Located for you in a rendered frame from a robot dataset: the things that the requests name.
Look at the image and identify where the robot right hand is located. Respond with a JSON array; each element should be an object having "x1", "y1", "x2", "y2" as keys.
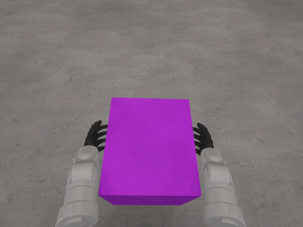
[{"x1": 192, "y1": 123, "x2": 214, "y2": 156}]

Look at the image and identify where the left robot forearm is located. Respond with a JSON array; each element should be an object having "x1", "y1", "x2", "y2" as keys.
[{"x1": 55, "y1": 145, "x2": 100, "y2": 227}]

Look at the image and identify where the robot left hand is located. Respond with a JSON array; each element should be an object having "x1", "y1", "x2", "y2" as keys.
[{"x1": 84, "y1": 120, "x2": 108, "y2": 152}]

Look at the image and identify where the carton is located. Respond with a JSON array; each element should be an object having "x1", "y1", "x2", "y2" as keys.
[{"x1": 98, "y1": 97, "x2": 202, "y2": 205}]

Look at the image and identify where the right robot forearm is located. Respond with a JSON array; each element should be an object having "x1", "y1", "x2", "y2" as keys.
[{"x1": 199, "y1": 148, "x2": 247, "y2": 227}]

